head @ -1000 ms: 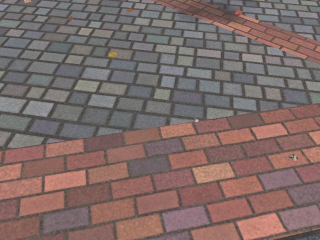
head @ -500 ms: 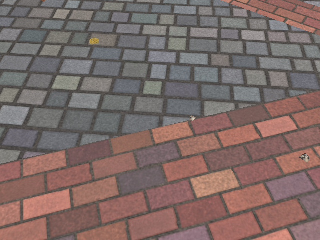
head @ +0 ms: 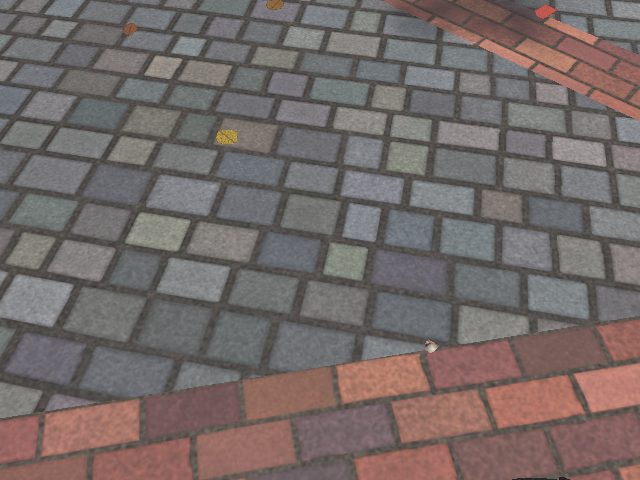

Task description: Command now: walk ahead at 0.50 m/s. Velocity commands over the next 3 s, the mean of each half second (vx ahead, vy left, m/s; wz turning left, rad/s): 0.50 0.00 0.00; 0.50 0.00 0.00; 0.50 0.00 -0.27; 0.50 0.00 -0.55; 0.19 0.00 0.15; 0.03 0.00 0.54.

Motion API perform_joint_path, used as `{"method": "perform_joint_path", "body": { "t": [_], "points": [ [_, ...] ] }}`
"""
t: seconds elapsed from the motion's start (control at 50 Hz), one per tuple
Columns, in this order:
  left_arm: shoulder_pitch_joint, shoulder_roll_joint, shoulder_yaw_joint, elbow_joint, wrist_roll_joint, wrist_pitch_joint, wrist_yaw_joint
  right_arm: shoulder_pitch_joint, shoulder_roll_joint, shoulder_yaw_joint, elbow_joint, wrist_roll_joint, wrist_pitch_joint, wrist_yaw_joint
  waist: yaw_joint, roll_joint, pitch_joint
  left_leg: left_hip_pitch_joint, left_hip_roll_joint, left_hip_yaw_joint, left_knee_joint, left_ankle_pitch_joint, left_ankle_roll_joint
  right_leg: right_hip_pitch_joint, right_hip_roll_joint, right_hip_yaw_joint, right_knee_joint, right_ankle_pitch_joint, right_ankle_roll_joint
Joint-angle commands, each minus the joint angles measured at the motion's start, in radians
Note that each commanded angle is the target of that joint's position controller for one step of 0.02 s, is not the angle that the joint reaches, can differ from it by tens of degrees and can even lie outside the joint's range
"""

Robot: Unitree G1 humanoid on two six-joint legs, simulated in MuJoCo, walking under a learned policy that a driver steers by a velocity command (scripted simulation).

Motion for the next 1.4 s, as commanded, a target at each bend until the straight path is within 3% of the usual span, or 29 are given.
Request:
{"method": "perform_joint_path", "body": {
  "t": [0.02, 0.04, 0.06, 0.08, 0.12, 0.16, 0.18, 0.24, 0.34, 0.44, 0.5, 0.54, 0.56, 0.58, 0.6, 0.62, 0.64, 0.68, 0.74, 0.8, 1.0, 1.06, 1.1, 1.12, 1.14, 1.16, 1.2, 1.24, 1.4],
  "points": [
    [0.011, 0.099, 0.010, -0.075, -0.031, -0.007, -0.004, 0.510, -0.242, -0.080, 0.088, -0.039, -0.021, -0.032, -0.230, 0.060, -0.297, 0.688, 0.247, -0.330, -0.060, -0.107, 0.136, -0.401, -0.153, -0.007, 0.699, 0.655, -0.049],
    [0.092, 0.078, 0.016, -0.071, -0.053, -0.007, -0.013, 0.519, -0.271, -0.093, 0.095, -0.018, -0.005, -0.022, -0.187, 0.225, -0.411, 0.835, 0.448, -0.782, -0.196, -0.121, 0.264, -0.662, 0.030, 0.022, 1.028, -0.077, -0.024],
    [-0.004, 0.148, 0.036, -0.084, -0.027, 0.000, -0.008, 0.408, -0.228, -0.082, 0.078, 0.006, 0.003, -0.014, -0.153, 0.057, -0.276, 0.723, 0.391, -0.684, -0.223, -0.178, 0.224, -0.760, -0.044, 0.123, 1.064, -0.010, -0.042],
    [-0.090, 0.129, 0.034, -0.112, -0.019, -0.005, -0.011, 0.316, -0.169, -0.065, 0.064, 0.013, -0.002, -0.011, -0.131, 0.026, -0.145, 0.571, 0.357, -0.548, -0.259, -0.150, 0.194, -0.777, -0.082, 0.124, 1.019, 0.072, -0.042],
    [-0.125, 0.096, 0.037, -0.120, 0.001, 0.008, -0.018, 0.276, -0.083, -0.038, 0.082, 0.011, -0.017, -0.014, -0.063, -0.005, -0.036, 0.365, 0.261, -0.371, -0.321, -0.019, 0.112, -0.691, -0.140, 0.122, 0.893, 0.144, -0.036],
    [-0.089, 0.065, 0.033, -0.108, 0.016, 0.033, -0.027, 0.328, -0.064, -0.029, 0.113, 0.011, -0.035, -0.019, -0.036, 0.026, -0.024, 0.303, 0.225, -0.292, -0.331, 0.131, 0.093, -0.629, -0.147, 0.108, 0.845, 0.154, -0.017],
    [-0.091, 0.052, 0.032, -0.115, 0.018, 0.042, -0.033, 0.348, -0.091, -0.033, 0.123, 0.015, -0.041, -0.021, -0.025, 0.048, -0.034, 0.303, 0.225, -0.273, -0.341, 0.132, 0.105, -0.641, -0.144, 0.094, 0.821, 0.160, -0.006],
    [-0.231, 0.077, 0.036, -0.166, 0.016, 0.056, -0.043, 0.394, -0.124, -0.036, 0.134, 0.012, -0.045, -0.022, -0.038, 0.037, 0.008, 0.308, 0.203, -0.222, -0.389, 0.133, 0.104, -0.739, -0.172, 0.066, 0.718, 0.262, 0.023],
    [-0.440, 0.067, 0.022, -0.239, -0.001, 0.052, -0.048, 0.480, -0.121, -0.027, 0.148, 0.014, -0.041, -0.021, -0.091, 0.051, 0.033, 0.372, 0.168, -0.154, -0.398, 0.233, 0.078, -0.758, -0.155, 0.014, 0.440, 0.417, 0.039],
    [-0.555, 0.083, 0.021, -0.285, -0.004, 0.043, -0.044, 0.558, -0.132, -0.028, 0.179, 0.004, -0.035, -0.033, -0.124, 0.064, 0.047, 0.536, 0.215, -0.147, -0.352, 0.333, 0.081, -0.768, -0.123, -0.005, 0.298, 0.403, 0.002],
    [-0.505, 0.101, 0.031, -0.282, -0.003, 0.029, -0.038, 0.528, -0.152, -0.034, 0.181, -0.002, -0.032, -0.042, -0.080, 0.072, 0.022, 0.587, 0.234, -0.123, -0.239, 0.577, 0.060, -0.655, -0.079, -0.022, 0.234, 0.295, -0.044],
    [-0.256, 0.131, 0.053, -0.200, 0.004, 0.015, -0.024, 0.495, -0.164, -0.037, 0.178, 0.002, -0.025, -0.041, 0.027, 0.050, -0.104, 0.542, 0.191, -0.077, 0.043, 0.724, 0.028, -0.353, -0.017, -0.052, 0.146, 0.306, -0.086],
    [-0.076, 0.191, 0.074, -0.153, 0.026, 0.005, -0.013, 0.487, -0.143, -0.029, 0.156, 0.011, -0.025, -0.038, 0.089, 0.001, -0.215, 0.355, 0.149, -0.052, 0.295, 0.482, 0.008, -0.084, -0.148, 0.089, 0.140, 0.268, -0.132],
    [0.020, 0.304, 0.102, -0.144, 0.044, 0.005, -0.012, 0.595, -0.039, -0.009, 0.130, 0.055, -0.024, -0.025, 0.057, -0.224, -0.355, -0.013, -0.026, 0.005, 0.704, -0.145, -0.043, 0.212, -0.461, 0.581, 0.057, 0.153, -0.267],
    [-0.045, 0.276, 0.097, -0.149, 0.006, 0.023, -0.021, 0.565, -0.125, -0.034, 0.142, 0.028, -0.023, -0.024, 0.039, -0.135, -0.353, -0.116, -0.048, -0.141, 0.819, -0.400, -0.026, 0.156, -0.470, 0.750, -0.054, 0.127, -0.276],
    [-0.168, 0.224, 0.082, -0.164, -0.010, 0.025, -0.024, 0.470, -0.134, -0.041, 0.113, 0.019, -0.021, -0.023, -0.011, -0.079, -0.181, -0.174, 0.017, -0.157, 0.824, -0.312, -0.019, 0.006, -0.433, 0.571, -0.063, 0.087, -0.238],
    [-0.230, 0.157, 0.063, -0.174, -0.010, 0.017, -0.029, 0.413, -0.117, -0.037, 0.100, 0.014, -0.026, -0.019, -0.029, -0.027, -0.092, -0.154, 0.054, -0.155, 0.765, -0.236, -0.020, -0.133, -0.388, 0.455, -0.105, 0.158, -0.204],
    [-0.252, 0.092, 0.042, -0.153, -0.014, 0.004, -0.024, 0.417, -0.081, -0.036, 0.105, -0.008, -0.005, -0.011, -0.088, -0.045, -0.031, -0.062, 0.100, -0.145, 0.659, -0.173, -0.033, -0.284, -0.290, 0.285, -0.154, 0.280, -0.128],
    [-0.167, 0.116, 0.042, -0.114, -0.015, -0.017, -0.018, 0.412, -0.059, -0.034, 0.099, -0.016, 0.023, 0.002, -0.108, -0.067, -0.035, -0.059, 0.104, -0.115, 0.611, -0.141, -0.061, -0.300, -0.270, 0.206, -0.167, 0.449, -0.143],
    [-0.113, 0.131, 0.041, -0.101, -0.014, -0.018, -0.017, 0.272, -0.078, -0.036, 0.051, -0.013, 0.034, 0.008, -0.087, -0.058, 0.007, -0.168, 0.129, -0.092, 0.509, -0.039, -0.087, -0.270, -0.251, 0.167, -0.204, 0.466, -0.142],
    [0.047, 0.135, 0.031, -0.049, -0.004, -0.011, -0.002, -0.032, -0.074, -0.016, -0.060, 0.003, 0.019, 0.009, -0.011, -0.069, 0.049, -0.189, 0.069, -0.024, 0.105, 0.061, -0.063, -0.041, -0.272, 0.104, -0.158, 0.703, -0.138],
    [0.013, 0.154, 0.036, -0.045, 0.003, -0.007, 0.006, 0.018, -0.093, -0.025, -0.058, 0.004, 0.005, 0.002, -0.056, -0.077, 0.024, -0.070, 0.023, -0.007, 0.042, -0.045, -0.015, 0.004, -0.290, 0.081, -0.047, 0.956, -0.120],
    [-0.015, 0.162, 0.038, -0.047, -0.001, -0.001, 0.004, 0.257, -0.126, -0.047, 0.019, -0.002, -0.010, -0.014, -0.157, -0.055, -0.098, 0.234, -0.035, 0.013, -0.045, -0.035, 0.028, -0.048, -0.250, 0.053, 0.230, 1.098, -0.090],
    [-0.027, 0.141, 0.029, -0.069, -0.013, -0.002, -0.001, 0.439, -0.185, -0.067, 0.063, -0.026, -0.021, -0.026, -0.222, -0.007, -0.210, 0.514, 0.099, -0.129, -0.057, -0.060, 0.071, -0.243, -0.208, 0.037, 0.480, 0.850, -0.073],
    [0.080, 0.036, 0.006, -0.097, -0.060, 0.000, -0.012, 0.534, -0.297, -0.095, 0.068, -0.046, -0.021, -0.028, -0.190, 0.211, -0.359, 0.820, 0.426, -0.604, -0.131, -0.160, 0.196, -0.613, -0.034, -0.031, 0.888, 0.201, -0.023],
    [0.048, 0.131, 0.035, -0.081, -0.034, 0.006, -0.007, 0.464, -0.265, -0.091, 0.056, -0.010, -0.004, -0.019, -0.174, 0.104, -0.350, 0.740, 0.447, -0.741, -0.230, -0.199, 0.198, -0.701, -0.015, 0.105, 1.004, -0.053, -0.041],
    [-0.087, 0.118, 0.039, -0.116, -0.020, 0.009, -0.013, 0.279, -0.141, -0.055, 0.031, 0.006, -0.010, -0.011, -0.106, 0.020, -0.089, 0.440, 0.361, -0.444, -0.308, -0.205, 0.114, -0.718, -0.117, 0.128, 0.943, 0.105, -0.047],
    [-0.077, 0.085, 0.042, -0.108, 0.002, 0.033, -0.023, 0.258, -0.083, -0.036, 0.048, 0.010, -0.023, -0.021, -0.054, 0.048, -0.020, 0.299, 0.273, -0.261, -0.359, -0.110, 0.031, -0.645, -0.154, 0.123, 0.861, 0.164, -0.037],
    [-0.289, 0.066, 0.043, -0.200, 0.001, 0.077, -0.053, 0.398, -0.112, -0.037, 0.089, 0.010, -0.055, -0.034, -0.057, 0.055, 0.025, 0.346, 0.232, -0.008, -0.389, 0.148, 0.009, -0.811, -0.170, 0.069, 0.683, 0.390, 0.000]
  ]
}}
